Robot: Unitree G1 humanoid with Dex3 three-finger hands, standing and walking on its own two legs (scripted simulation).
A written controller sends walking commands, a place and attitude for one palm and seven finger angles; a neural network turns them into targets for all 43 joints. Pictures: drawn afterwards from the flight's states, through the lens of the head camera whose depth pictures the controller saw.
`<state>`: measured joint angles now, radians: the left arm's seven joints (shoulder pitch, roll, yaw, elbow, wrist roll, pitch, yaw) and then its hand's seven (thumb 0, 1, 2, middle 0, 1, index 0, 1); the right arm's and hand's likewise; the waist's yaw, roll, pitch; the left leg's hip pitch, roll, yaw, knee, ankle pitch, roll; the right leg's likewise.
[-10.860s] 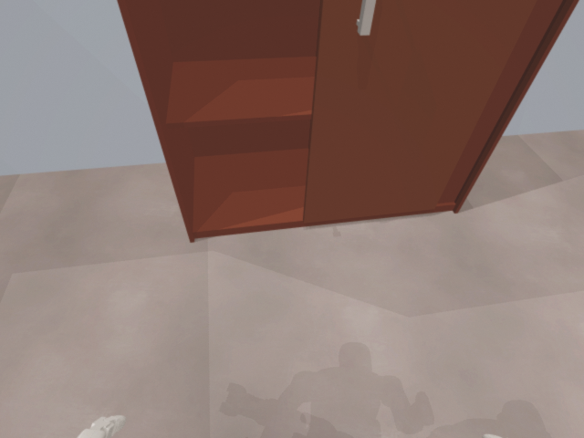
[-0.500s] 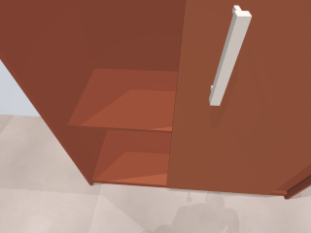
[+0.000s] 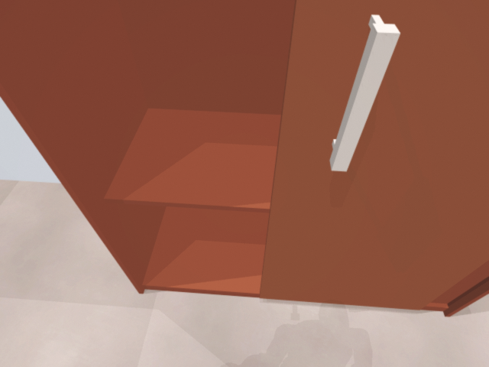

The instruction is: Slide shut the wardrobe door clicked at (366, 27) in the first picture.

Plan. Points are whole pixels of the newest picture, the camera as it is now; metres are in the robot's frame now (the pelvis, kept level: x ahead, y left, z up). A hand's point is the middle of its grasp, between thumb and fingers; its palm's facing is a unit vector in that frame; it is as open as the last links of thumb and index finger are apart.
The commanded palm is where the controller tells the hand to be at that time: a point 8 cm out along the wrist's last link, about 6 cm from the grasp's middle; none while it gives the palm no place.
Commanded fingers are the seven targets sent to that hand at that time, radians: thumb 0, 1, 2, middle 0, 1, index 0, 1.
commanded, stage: look again from close up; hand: right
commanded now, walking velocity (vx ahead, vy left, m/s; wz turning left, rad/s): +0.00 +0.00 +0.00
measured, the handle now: (354, 102) +0.46 -0.14 +0.22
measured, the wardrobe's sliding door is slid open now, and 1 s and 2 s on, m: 0.48 0.48 0.48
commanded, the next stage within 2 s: raise the hand with hooked fingers in 0.70 s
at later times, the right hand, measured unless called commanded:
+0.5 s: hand out of the picture -0.02 -0.15 -0.17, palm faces +0.02 +0.98 -0.18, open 7.3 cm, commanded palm none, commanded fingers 0.00 -0.90 -0.90 0.20 0.30 0.20 0.30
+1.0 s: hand (371, 342) +0.18 -0.17 +0.00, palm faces +0.22 +0.95 -0.22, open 7.4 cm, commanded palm +0.10 -0.21 -0.03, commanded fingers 0.00 -0.64 -0.79 0.22 0.47 0.22 0.47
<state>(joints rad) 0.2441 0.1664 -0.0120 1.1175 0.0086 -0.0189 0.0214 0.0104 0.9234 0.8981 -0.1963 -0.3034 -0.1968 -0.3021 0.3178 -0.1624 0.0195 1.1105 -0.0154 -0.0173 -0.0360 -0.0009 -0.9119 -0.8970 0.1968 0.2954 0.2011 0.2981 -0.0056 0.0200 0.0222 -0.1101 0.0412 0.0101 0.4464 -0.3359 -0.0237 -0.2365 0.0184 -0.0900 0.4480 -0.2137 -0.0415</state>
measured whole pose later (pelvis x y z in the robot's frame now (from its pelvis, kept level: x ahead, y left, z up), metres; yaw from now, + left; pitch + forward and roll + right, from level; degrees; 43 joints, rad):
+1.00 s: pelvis -0.02 +0.02 -0.01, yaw -3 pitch +1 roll -1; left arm 0.30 0.25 0.00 0.81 -0.03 -0.28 0.08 0.02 0.92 0.90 -0.20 -0.30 -0.20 -0.30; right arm 0.42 -0.22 -0.02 0.06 0.13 -0.07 -0.09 0.04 -0.90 -0.87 0.20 0.34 0.20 0.34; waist 0.03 -0.07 -0.04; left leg -0.22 0.03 0.07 0.59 -0.39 0.01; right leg -0.36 0.01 -0.03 0.56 -0.23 -0.01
